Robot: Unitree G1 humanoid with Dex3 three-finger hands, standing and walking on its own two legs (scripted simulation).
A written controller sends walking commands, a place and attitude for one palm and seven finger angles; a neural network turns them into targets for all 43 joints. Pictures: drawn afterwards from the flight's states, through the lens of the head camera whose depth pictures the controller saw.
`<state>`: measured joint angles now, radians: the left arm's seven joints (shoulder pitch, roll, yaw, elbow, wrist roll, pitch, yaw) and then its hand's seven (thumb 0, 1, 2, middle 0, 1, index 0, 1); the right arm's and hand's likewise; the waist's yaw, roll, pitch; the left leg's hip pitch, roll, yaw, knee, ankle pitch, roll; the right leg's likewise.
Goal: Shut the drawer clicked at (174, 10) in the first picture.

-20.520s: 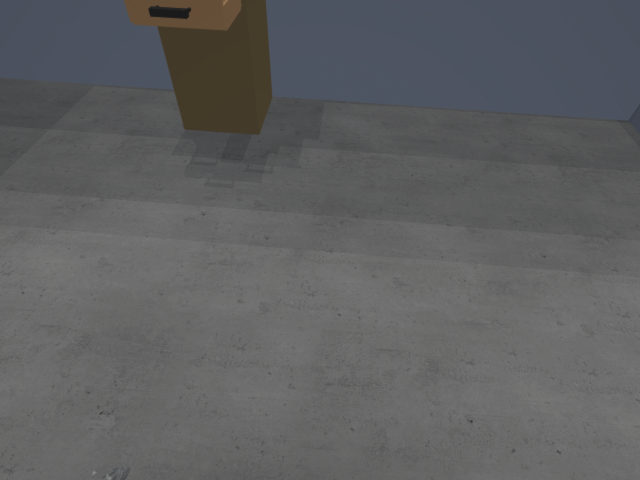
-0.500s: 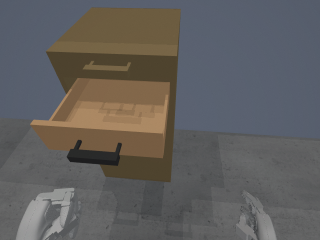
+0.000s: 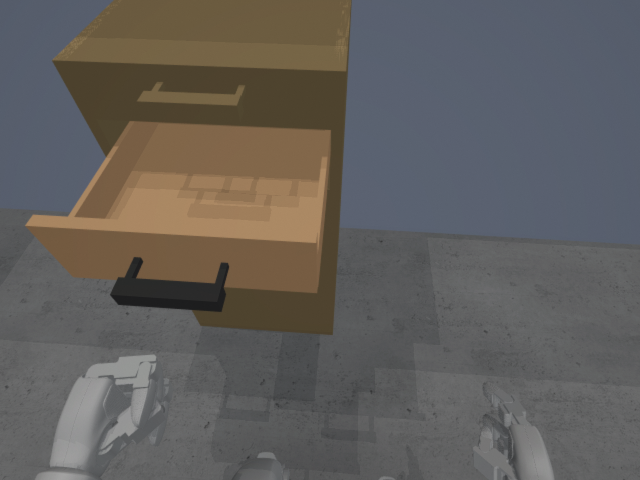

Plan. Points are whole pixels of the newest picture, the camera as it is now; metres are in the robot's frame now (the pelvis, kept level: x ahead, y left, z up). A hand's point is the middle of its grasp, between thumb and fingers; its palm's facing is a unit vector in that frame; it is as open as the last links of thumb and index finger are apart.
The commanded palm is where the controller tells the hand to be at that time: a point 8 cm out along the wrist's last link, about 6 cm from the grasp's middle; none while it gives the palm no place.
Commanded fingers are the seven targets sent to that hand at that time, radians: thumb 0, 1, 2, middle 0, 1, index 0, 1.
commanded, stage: bring the fist close to the handle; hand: left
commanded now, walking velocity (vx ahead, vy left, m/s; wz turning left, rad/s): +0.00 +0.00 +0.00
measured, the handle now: (174, 280) +0.37 +0.22 +0.02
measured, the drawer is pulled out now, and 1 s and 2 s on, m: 0.23 0.23 0.17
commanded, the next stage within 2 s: push the drawer shut in 0.82 s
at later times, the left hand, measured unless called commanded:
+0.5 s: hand (182, 380) +0.23 +0.18 +0.01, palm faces -0.06 -1.00 -0.03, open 3.3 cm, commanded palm +0.21 +0.24 +0.02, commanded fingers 0.00 0.90 0.90 -1.40 -1.60 -1.40 -1.60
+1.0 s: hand (190, 386) +0.23 +0.17 +0.02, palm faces -0.06 -1.00 -0.06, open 3.3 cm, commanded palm +0.22 +0.23 +0.02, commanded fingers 0.00 0.90 0.90 -1.40 -1.60 -1.40 -1.60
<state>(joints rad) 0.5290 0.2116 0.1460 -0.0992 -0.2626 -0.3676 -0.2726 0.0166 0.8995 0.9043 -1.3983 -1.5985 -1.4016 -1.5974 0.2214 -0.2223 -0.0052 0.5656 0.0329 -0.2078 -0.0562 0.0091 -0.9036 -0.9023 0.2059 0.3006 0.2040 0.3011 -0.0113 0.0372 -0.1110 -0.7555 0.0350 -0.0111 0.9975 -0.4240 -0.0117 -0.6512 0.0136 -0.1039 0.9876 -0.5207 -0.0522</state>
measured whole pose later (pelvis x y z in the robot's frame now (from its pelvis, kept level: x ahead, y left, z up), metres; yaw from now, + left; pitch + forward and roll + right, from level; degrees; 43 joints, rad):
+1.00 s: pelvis -0.01 +0.01 -0.04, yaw -1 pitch +16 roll -2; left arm 0.38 0.21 0.06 -0.07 -0.20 -0.41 -0.15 0.02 0.90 0.90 -1.40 -1.60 -1.40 -1.60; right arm 0.21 -0.23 0.02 0.49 0.01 -0.12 -0.04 0.01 -0.90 -0.90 0.21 0.30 0.20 0.30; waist -0.02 0.04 -0.16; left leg -0.99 0.04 -0.01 1.20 -0.49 0.01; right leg -0.88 0.01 -0.10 1.18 -0.58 -0.04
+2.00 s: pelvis -0.02 +0.01 -0.03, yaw -2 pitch +17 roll -2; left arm -0.21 0.26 0.16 0.46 -0.19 -0.37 -0.16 0.00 0.84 0.91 -1.40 -1.60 -1.40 -1.60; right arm 0.24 -0.25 0.03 0.59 0.02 -0.08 -0.04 0.01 -0.90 -0.90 0.21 0.30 0.21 0.30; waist -0.06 0.03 -0.13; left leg -0.99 0.04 0.00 1.14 -0.45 0.01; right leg -0.89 0.01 -0.09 1.13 -0.54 -0.04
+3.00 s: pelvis -0.02 +0.02 -0.04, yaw -3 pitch +22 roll -2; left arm -0.73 0.37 0.31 1.00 -0.11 -0.45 -0.16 0.04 0.84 0.91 -1.40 -1.60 -1.40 -1.60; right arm 0.31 -0.25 0.03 0.65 -0.01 0.01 -0.01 0.00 -0.91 -0.90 0.21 0.30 0.20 0.30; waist -0.13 0.03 -0.13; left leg -1.10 0.06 0.01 1.18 -0.45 0.01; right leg -1.01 0.03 -0.08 1.16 -0.53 -0.04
